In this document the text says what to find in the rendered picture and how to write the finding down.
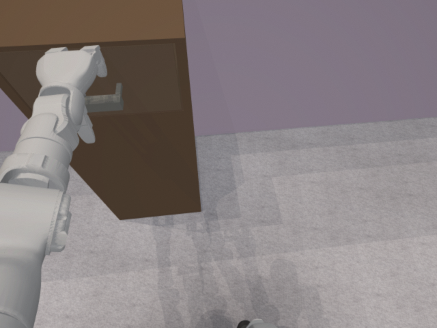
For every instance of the left robot forearm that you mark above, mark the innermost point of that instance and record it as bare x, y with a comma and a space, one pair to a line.
44, 150

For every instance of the handle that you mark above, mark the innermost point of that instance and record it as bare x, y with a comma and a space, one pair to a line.
111, 102

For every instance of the robot left upper arm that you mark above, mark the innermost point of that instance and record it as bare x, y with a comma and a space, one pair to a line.
34, 222

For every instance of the left robot hand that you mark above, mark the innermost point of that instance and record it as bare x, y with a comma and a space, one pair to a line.
77, 68

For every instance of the cabinet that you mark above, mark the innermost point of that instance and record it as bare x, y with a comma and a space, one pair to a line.
141, 164

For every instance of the drawer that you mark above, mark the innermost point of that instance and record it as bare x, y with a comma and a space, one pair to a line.
148, 73

